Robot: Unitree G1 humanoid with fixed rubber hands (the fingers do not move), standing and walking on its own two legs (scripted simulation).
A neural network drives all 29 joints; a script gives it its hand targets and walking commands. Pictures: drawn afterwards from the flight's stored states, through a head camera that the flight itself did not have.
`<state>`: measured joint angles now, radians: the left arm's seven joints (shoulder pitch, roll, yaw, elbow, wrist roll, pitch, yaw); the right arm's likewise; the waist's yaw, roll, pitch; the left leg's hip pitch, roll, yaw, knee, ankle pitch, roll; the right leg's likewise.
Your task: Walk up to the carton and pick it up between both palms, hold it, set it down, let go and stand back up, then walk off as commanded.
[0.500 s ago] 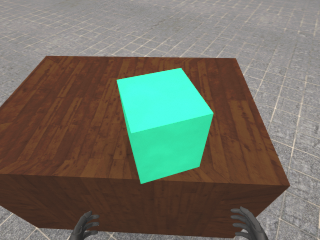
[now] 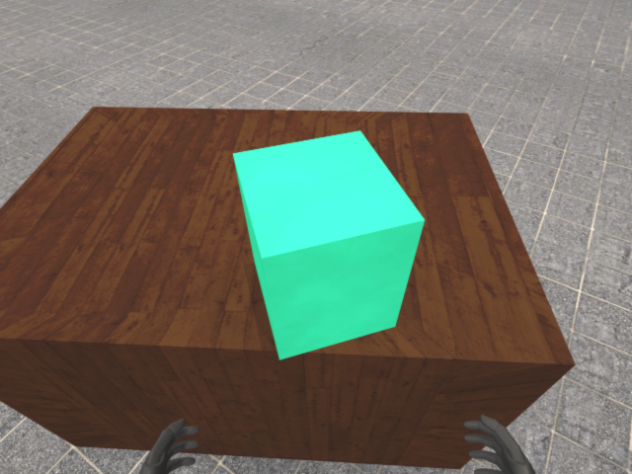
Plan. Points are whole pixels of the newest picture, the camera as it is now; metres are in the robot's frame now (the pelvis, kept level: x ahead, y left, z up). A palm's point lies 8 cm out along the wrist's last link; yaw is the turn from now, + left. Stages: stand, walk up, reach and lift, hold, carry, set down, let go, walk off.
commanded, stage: stand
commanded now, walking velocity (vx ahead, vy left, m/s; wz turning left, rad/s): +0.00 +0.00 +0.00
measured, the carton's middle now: (319, 246) +0.44 +0.02 +0.02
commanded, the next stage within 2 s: walk off in 1.94 s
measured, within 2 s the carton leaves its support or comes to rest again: neither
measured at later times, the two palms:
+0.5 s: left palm out of the picture +0.02 +0.30 -0.12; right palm out of the picture +0.05 -0.27 -0.10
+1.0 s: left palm out of the picture -0.04 +0.34 -0.13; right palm out of the picture +0.02 -0.25 -0.10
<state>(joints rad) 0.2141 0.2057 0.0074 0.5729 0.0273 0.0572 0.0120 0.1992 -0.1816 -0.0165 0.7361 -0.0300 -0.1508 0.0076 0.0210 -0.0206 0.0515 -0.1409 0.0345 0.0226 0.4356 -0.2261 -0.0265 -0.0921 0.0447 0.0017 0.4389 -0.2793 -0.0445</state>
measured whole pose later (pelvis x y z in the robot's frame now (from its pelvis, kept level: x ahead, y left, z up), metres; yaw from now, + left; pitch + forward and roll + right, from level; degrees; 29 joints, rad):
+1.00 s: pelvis -0.06 +0.04 +0.00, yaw +2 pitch -5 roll -1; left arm 0.31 0.36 0.02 0.96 0.01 -0.02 0.00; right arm 0.24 -0.32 -0.02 0.95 0.00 -0.01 0.01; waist 0.01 -0.03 0.04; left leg -0.21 -0.02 0.01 0.42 -0.13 0.03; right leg -0.14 -0.01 -0.02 0.41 -0.18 0.02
